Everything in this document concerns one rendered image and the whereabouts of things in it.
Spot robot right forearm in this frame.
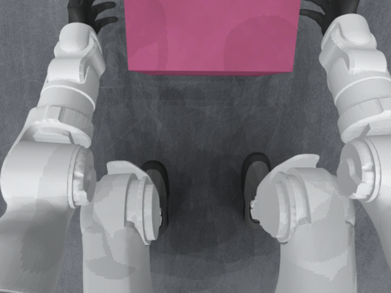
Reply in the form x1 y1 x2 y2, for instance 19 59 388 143
319 13 391 143

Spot left robot hand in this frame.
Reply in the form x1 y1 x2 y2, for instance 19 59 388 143
67 0 118 36

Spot robot right foot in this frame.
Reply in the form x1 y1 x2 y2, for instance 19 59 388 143
241 153 271 230

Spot right robot hand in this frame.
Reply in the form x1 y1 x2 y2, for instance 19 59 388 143
299 0 360 36

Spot robot right thigh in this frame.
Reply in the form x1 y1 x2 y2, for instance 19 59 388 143
264 167 357 293

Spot carton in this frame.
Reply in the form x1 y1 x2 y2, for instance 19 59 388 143
124 0 301 76

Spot robot left upper arm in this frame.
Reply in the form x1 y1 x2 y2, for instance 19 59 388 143
0 140 97 293

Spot robot right upper arm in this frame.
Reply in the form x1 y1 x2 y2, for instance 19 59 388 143
337 134 391 271

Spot robot left forearm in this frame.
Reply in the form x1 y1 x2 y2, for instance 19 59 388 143
0 23 106 202

